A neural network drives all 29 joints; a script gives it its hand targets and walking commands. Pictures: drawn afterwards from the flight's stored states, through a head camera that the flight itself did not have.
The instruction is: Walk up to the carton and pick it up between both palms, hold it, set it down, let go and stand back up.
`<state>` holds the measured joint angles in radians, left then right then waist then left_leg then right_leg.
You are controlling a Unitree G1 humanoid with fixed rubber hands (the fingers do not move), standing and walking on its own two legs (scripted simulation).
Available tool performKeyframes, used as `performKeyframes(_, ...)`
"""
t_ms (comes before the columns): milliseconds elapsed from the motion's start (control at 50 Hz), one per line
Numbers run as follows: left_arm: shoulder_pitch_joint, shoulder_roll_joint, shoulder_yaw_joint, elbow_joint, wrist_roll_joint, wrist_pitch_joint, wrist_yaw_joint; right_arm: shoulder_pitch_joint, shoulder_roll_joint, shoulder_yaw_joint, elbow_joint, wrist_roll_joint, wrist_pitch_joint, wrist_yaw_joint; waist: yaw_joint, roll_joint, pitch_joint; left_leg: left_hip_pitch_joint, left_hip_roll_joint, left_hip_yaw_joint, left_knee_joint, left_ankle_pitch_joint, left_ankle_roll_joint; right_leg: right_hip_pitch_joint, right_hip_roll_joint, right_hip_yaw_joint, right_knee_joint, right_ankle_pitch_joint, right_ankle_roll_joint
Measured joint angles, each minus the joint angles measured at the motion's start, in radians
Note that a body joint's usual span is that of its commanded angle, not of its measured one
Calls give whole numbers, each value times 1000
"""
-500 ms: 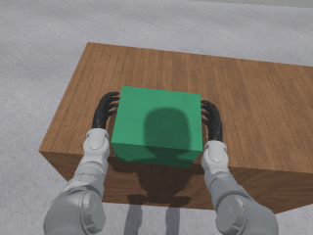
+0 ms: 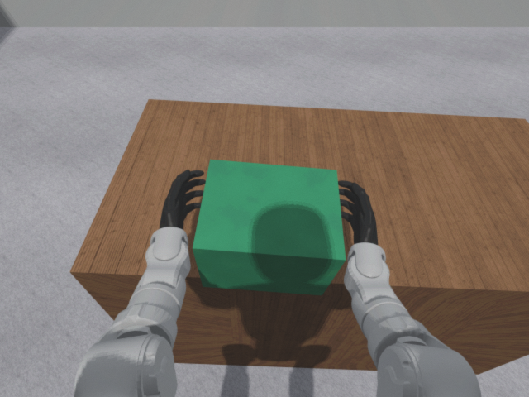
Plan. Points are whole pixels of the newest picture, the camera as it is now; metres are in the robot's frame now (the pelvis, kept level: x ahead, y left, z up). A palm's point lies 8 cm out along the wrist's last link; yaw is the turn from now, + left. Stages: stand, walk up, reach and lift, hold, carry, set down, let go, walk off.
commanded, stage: reach and lift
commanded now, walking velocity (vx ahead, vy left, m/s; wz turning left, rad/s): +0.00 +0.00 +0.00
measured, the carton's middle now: (268, 229) +0.39 +0.00 +0.01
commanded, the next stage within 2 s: hold in 1.72 s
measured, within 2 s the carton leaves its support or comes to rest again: neither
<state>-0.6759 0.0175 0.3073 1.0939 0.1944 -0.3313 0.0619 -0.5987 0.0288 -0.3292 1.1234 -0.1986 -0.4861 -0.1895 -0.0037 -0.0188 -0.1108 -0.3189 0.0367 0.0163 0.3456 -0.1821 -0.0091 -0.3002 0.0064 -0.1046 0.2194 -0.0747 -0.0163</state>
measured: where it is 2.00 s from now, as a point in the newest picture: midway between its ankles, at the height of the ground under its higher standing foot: outside the picture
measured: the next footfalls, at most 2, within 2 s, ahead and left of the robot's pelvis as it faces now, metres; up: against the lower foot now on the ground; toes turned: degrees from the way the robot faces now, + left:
none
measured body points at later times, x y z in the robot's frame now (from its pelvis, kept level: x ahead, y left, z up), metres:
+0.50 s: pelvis -0.01 +0.01 +0.00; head -0.02 +0.05 +0.45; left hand +0.38 +0.16 +0.13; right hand +0.36 -0.14 +0.12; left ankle -0.02 +0.12 -0.75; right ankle +0.01 -0.11 -0.75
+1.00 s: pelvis -0.02 +0.01 +0.00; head -0.03 +0.03 +0.45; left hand +0.37 +0.15 +0.15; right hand +0.35 -0.16 +0.13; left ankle -0.02 +0.12 -0.75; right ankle +0.01 -0.11 -0.75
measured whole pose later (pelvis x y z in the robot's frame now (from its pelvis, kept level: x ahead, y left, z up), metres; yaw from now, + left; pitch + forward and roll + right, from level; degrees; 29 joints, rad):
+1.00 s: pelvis -0.02 +0.01 +0.00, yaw +1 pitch -7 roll -1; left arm -0.53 -0.09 0.26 0.12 0.34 0.57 -0.01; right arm -0.52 -0.01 -0.07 0.47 0.09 0.18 -0.17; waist -0.09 -0.06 0.09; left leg -0.02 0.02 0.01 0.34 -0.20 0.00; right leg -0.01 -0.01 -0.10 0.25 -0.11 0.00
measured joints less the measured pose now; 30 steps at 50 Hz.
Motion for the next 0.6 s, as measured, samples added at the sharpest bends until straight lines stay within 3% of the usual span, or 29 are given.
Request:
performKeyframes(220,40,3,-37,-155,-38,162,-9,40,-14,156,-166,154,183,-12,-26,1,40,127,-5,-10,-16,-9,1,125,-3,-5,-2,-20,3)
performKeyframes(460,155,-47,-71,-722,39,625,-29,100,-37,278,-485,294,469,-15,-55,-50,141,250,-12,-17,-2,-25,8,259,-8,-6,-8,-28,13)
performKeyframes(600,157,-84,-60,-852,124,776,-61,102,-32,260,-554,299,563,11,-77,-65,177,295,-22,-20,11,-34,18,302,-18,-6,13,-40,21)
